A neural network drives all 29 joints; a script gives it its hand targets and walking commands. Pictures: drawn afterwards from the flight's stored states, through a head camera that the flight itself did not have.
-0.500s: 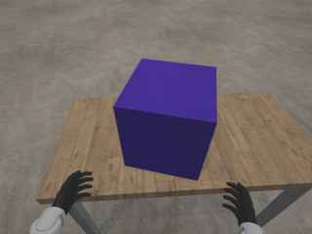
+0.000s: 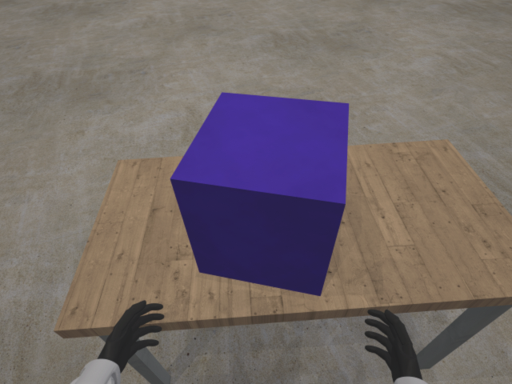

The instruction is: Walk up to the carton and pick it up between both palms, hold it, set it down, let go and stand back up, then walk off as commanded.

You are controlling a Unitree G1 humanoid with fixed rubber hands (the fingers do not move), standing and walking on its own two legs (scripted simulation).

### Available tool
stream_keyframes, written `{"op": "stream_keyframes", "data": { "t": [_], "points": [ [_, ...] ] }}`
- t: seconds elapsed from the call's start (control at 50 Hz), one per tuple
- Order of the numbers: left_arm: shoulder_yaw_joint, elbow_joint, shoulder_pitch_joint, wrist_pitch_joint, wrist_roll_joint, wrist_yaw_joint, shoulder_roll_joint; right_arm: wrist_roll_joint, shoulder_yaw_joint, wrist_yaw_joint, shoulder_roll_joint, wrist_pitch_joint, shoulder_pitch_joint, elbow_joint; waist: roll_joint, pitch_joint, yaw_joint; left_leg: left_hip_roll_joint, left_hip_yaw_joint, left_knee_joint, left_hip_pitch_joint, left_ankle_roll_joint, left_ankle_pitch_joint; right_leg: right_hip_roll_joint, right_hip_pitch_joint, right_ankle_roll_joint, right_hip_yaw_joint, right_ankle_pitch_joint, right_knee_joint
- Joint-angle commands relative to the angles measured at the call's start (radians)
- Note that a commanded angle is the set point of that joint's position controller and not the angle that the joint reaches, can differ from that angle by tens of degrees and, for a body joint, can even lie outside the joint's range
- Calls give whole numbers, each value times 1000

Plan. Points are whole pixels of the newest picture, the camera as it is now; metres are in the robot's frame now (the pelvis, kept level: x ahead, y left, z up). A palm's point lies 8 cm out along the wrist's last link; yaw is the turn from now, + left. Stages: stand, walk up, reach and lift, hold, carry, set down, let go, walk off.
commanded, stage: set down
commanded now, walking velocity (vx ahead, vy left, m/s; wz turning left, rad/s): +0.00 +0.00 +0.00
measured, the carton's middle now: (270, 192) +0.47 +0.02 +0.02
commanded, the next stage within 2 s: let go in 0.94 s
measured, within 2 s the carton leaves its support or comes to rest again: neither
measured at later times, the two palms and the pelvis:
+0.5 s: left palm (126, 364) +0.16 +0.24 -0.05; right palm (396, 376) +0.17 -0.18 -0.07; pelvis +0.00 +0.00 +0.00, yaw +0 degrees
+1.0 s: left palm (135, 372) +0.15 +0.23 -0.07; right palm out of the picture +0.16 -0.20 -0.08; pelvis +0.01 +0.00 +0.00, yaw +0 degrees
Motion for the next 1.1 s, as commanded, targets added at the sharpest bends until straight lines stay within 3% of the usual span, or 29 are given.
{"op": "stream_keyframes", "data": {
  "t": [0.0, 0.08, 0.1, 0.16, 0.22, 0.24, 0.3, 0.32, 0.34, 0.42, 0.44, 0.5, 0.54, 0.58, 0.62, 0.76, 0.82, 0.94, 1.08],
  "points": [
    [171, -95, -82, -19, 74, 25, 124, -53, -65, 37, -87, -76, -101, 1, 59, -8, -14, 0, 28, -96, 61, -25, 165, -10, 80, -4, 3, 51, -181],
    [167, -81, -83, -8, 74, 29, 119, -66, -67, 41, -78, -85, -110, 5, 24, -8, -16, -4, 42, -94, 44, -14, 152, -15, 86, 1, 2, 63, -183],
    [167, -74, -88, -3, 87, 38, 110, -68, -76, 51, -96, -85, -126, 38, 59, -15, -6, 0, 39, -95, 44, -22, 164, -9, 84, -9, -4, 55, -176],
    [164, -77, -100, -1, 86, 38, 117, -81, -78, 47, -84, -93, -114, 28, 15, -15, -28, -5, 48, -93, 43, -14, 157, -12, 89, 1, -7, 71, -184],
    [158, -54, -81, 15, 111, 51, 83, -77, -91, 62, -105, -97, -135, 83, 42, -13, -10, 0, 51, -101, 56, -24, 176, 0, 75, -9, -12, 60, -180],
    [153, -73, -90, 23, 117, 55, 88, -82, -97, 66, -113, -95, -127, 103, 58, -9, -25, 1, 52, -101, 60, -29, 187, -2, 80, -11, -13, 70, -184],
    [160, -70, -91, 16, 109, 55, 95, -84, -89, 60, -97, -110, -123, 72, 15, -31, -25, -7, 60, -93, 52, -23, 183, -5, 91, 1, -8, 93, -183],
    [149, -43, -91, 28, 133, 68, 66, -88, -104, 77, -131, -105, -146, 143, 56, -10, -21, 3, 52, -99, 58, -34, 195, 8, 68, -11, -21, 77, -174],
    [151, -56, -79, 29, 124, 68, 73, -84, -105, 74, -123, -114, -143, 107, 41, -24, -22, -1, 56, -93, 53, -31, 194, 1, 81, -7, -17, 90, -175],
    [149, -43, -86, 37, 135, 68, 65, -89, -106, 76, -122, -112, -136, 148, 18, -13, -34, -5, 63, -86, 64, -29, 206, 3, 77, 1, -15, 117, -176],
    [145, -52, -88, 47, 150, 76, 51, -89, -112, 84, -146, -109, -147, 164, 54, -18, -22, -1, 63, -94, 81, -38, 209, 10, 63, -5, -24, 101, -176],
    [133, -40, -96, 62, 144, 81, 41, -98, -119, 88, -149, -110, -158, 169, 20, -15, -33, -2, 66, -95, 69, -32, 180, 10, 64, -5, -27, 81, -177],
    [131, -46, -74, 68, 164, 93, 25, -93, -119, 97, -155, -111, -139, 196, 60, -25, -34, -1, 69, -87, 84, -44, 220, 11, 65, -11, -33, 107, -167],
    [128, -38, -86, 79, 156, 92, 27, -98, -120, 98, -156, -114, -156, 193, 25, -24, -35, -4, 74, -82, 85, -36, 212, 13, 53, -6, -32, 105, -172],
    [130, -46, -89, 91, 168, 103, 18, -106, -125, 107, -173, -109, -168, 220, 52, -26, -27, -3, 75, -85, 83, -41, 212, 14, 53, -11, -35, 94, -170],
    [115, -43, -115, 118, 167, 119, 4, -119, -136, 123, -182, -103, -186, 237, 17, -17, -37, 2, 76, -93, 61, -26, 135, 16, 23, -9, -38, 53, -159],
    [115, -51, -108, 130, 196, 134, -15, -112, -140, 143, -200, -94, -194, 277, 53, -10, -35, 2, 74, -98, 68, -32, 141, 20, 17, -21, -46, 48, -155],
    [114, -44, -94, 146, 194, 134, -22, -122, -137, 148, -218, -99, -193, 263, 6, -16, -34, -3, 79, -85, 72, -25, 149, 19, 11, -12, -41, 85, -156],
    [114, -42, -96, 152, 218, 140, -40, -117, -140, 161, -230, -96, -198, 300, 17, -16, -36, 0, 69, -80, 74, -27, 155, 21, 8, -12, -46, 91, -145]
  ]
}}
